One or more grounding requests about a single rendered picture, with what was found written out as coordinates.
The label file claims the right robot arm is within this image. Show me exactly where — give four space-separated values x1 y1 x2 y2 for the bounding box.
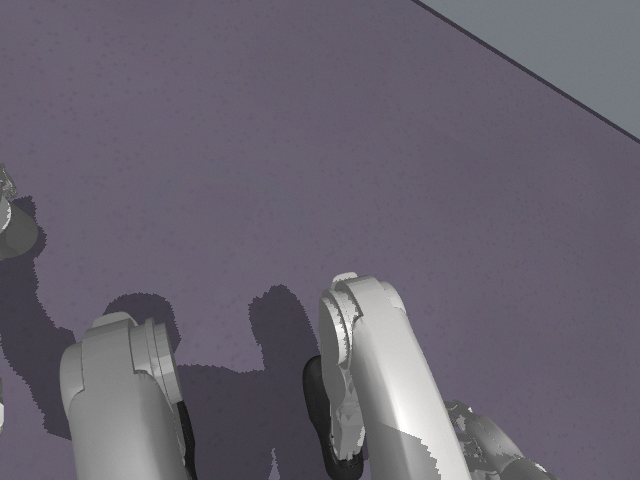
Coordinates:
500 458 561 480

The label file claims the right robot hand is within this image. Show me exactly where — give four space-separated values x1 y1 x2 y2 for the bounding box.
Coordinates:
443 399 525 480

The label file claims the can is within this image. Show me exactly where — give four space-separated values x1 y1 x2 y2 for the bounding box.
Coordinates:
0 195 38 258

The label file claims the right robot foot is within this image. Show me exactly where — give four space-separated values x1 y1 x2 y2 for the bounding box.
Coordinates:
302 355 364 480

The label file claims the left robot hand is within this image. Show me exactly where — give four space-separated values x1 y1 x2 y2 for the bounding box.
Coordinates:
0 162 18 261

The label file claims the left robot foot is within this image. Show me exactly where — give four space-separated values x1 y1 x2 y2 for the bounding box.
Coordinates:
177 401 198 480

